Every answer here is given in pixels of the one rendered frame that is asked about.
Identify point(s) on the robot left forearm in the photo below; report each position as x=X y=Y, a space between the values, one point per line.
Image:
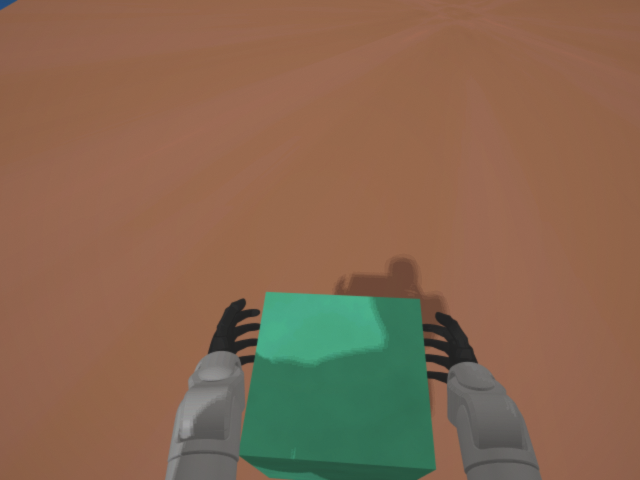
x=205 y=442

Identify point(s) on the robot right hand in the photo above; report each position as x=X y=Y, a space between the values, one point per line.
x=457 y=347

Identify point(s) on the robot right forearm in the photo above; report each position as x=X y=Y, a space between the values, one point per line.
x=493 y=436

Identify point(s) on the carton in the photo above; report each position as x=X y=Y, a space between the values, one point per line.
x=339 y=390

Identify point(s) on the robot left hand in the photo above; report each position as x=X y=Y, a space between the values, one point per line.
x=226 y=333

